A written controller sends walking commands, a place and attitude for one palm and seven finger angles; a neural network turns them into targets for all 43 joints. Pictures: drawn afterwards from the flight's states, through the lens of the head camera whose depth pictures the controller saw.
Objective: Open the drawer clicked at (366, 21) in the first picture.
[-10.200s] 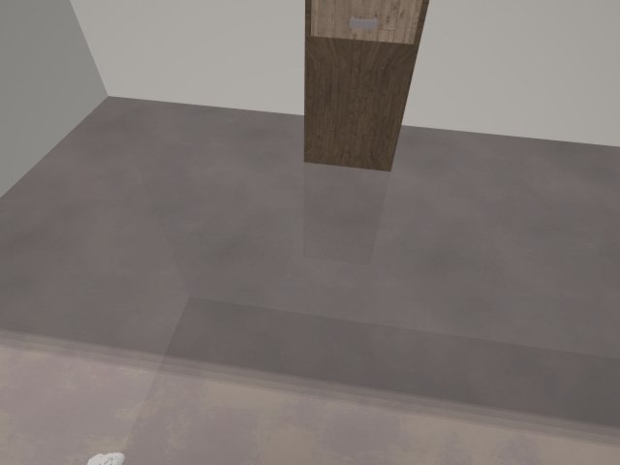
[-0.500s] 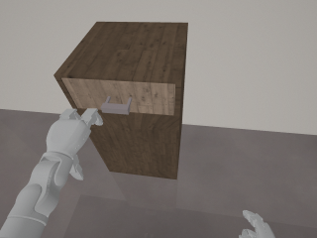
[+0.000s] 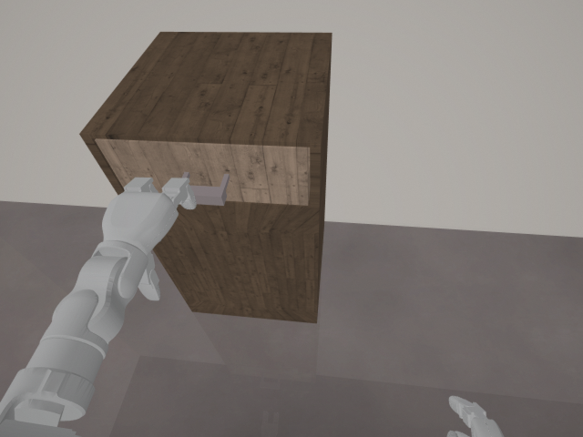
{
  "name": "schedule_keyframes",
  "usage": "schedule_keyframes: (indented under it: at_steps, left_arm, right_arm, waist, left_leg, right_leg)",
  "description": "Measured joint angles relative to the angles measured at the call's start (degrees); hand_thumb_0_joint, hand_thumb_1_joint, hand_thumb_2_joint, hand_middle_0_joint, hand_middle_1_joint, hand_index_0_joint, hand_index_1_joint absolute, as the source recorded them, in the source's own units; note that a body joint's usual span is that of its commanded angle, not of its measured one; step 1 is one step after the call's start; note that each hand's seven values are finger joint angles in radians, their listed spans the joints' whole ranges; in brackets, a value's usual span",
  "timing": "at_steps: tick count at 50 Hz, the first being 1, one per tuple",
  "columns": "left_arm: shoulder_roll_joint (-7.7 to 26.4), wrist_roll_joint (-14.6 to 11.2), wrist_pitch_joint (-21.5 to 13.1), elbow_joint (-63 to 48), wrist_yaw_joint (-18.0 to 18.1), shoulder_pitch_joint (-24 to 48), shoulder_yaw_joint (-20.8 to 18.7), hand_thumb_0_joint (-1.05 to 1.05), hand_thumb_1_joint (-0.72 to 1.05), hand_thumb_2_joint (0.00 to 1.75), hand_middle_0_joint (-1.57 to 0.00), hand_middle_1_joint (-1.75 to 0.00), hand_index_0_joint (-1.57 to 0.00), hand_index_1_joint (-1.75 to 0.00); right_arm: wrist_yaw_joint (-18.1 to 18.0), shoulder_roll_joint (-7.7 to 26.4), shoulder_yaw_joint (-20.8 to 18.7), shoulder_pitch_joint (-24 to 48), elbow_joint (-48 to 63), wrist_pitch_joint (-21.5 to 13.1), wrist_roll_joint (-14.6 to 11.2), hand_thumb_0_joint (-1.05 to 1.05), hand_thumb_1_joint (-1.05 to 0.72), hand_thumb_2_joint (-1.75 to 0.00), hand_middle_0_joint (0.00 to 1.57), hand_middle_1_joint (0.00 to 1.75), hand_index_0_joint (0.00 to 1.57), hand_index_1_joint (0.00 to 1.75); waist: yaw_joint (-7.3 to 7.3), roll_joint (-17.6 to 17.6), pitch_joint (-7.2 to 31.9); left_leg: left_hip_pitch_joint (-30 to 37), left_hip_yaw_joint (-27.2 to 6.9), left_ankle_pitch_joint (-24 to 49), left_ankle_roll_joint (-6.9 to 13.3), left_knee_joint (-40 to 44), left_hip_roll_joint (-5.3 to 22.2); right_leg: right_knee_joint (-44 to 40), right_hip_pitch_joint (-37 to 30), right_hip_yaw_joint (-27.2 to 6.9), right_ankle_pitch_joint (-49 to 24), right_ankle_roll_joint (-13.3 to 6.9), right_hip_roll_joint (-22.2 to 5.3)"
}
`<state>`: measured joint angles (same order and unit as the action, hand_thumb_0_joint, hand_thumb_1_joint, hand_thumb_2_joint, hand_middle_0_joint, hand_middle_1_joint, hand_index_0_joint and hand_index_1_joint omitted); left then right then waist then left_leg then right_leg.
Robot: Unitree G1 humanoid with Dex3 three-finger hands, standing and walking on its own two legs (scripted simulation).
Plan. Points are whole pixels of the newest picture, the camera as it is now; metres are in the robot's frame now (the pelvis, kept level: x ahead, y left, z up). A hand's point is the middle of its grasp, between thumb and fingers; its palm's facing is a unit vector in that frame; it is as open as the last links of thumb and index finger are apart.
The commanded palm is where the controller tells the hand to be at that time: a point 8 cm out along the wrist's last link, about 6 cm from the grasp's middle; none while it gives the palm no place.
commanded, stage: move the hooked fingers above the handle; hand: left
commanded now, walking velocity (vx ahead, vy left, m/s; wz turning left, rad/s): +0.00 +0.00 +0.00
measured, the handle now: (202, 186) +0.56 +0.24 -0.03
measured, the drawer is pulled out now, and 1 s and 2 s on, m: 0.00 0.00 0.00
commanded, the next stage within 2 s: lower the fingers behind the handle in 1.74 s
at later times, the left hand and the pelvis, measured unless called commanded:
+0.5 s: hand (175, 214) +0.43 +0.23 +0.04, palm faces -0.04 -0.01 -1.00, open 13.8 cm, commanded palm +0.41 +0.24 +0.10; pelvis +0.00 +0.00 -0.01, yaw -1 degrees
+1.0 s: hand (187, 190) +0.49 +0.23 +0.03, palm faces -0.07 +0.01 -1.00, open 13.8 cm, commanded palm +0.48 +0.24 +0.08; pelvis +0.00 +0.01 -0.02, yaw -2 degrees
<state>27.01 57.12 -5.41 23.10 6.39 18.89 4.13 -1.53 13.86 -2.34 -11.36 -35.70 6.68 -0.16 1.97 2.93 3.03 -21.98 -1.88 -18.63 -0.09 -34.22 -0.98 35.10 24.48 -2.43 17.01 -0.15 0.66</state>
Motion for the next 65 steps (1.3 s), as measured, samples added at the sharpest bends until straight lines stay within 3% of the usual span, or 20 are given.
schedule_keyframes:
  at_steps: [9, 27, 33, 52, 65]
  left_arm:
    - [0.5, 1.4, -2.4, 7.1, 2.0, 5.2, -0.7, 0.0, -0.49, 0.3, -0.32, -1.2, -0.32, -1.2]
    - [1.4, 4.1, -3.8, 20.9, 4.6, 15.1, -2.2, 0.0, -0.49, 0.3, -0.32, -1.2, -0.32, -1.2]
    - [1.8, 4.8, -3.4, 25.6, 5.9, 19.8, -1.0, 0.0, -0.49, 0.3, -0.32, -1.2, -0.32, -1.2]
    - [5.4, 6.8, -2.7, 37.3, 6.6, 30.3, -3.6, 0.0, -0.49, 0.31, -0.32, -1.2, -0.32, -1.2]
    - [6.0, 6.5, -2.9, 37.0, 7.1, 29.0, -5.0, 0.0, -0.49, 0.31, -0.32, -1.2, -0.32, -1.2]
  right_arm:
    - [-0.4, 0.6, -1.2, -2.5, -1.1, 0.4, -0.1, 0.01, -0.91, -0.9, 0.2, 0.3, 0.2, 0.3]
    - [0.3, 0.1, -1.8, -4.8, -1.4, 1.2, 0.1, 0.01, -0.91, -0.9, 0.2, 0.3, 0.2, 0.3]
    - [0.5, 0.2, -2.0, -5.4, -1.9, 0.9, 0.2, 0.01, -0.9, -0.9, 0.2, 0.3, 0.2, 0.3]
    - [0.7, 0.8, -1.6, -9.8, -3.4, 0.7, 1.1, 0.0, -0.9, -0.9, 0.2, 0.3, 0.2, 0.3]
    - [1.2, 0.7, -1.4, -10.9, -4.2, 1.9, 1.4, 0.0, -0.9, -0.9, 0.2, 0.3, 0.2, 0.3]
  waist:
    - [-1.41, -0.5, 0.4]
    - [-3.86, -0.7, 2.4]
    - [-4.6, -0.8, 2.8]
    - [-9.05, -0.9, 4.0]
    - [-9.3, -0.5, 4.6]
  left_leg:
    - [-3.3, 0.0, -0.9, 0.0, -2.2, 0.1]
    - [-8.8, 0.5, -2.1, 0.2, -5.2, 0.4]
    - [-11.5, 0.1, -2.4, 0.4, -7.0, 0.2]
    - [-19.0, 1.0, -3.9, 0.9, -11.0, 0.8]
    - [-19.7, 1.4, -4.7, 1.2, -11.6, 1.1]
  right_leg:
    - [2.0, 3.2, 0.0, 0.8, -0.1, 0.2]
    - [4.2, 8.5, -0.4, 1.2, 0.2, 0.5]
    - [5.2, 10.7, 0.0, 1.4, 0.4, 0.4]
    - [7.6, 17.9, -0.8, 1.7, 1.0, 1.1]
    - [7.5, 18.4, -1.2, 1.9, 1.3, 1.4]
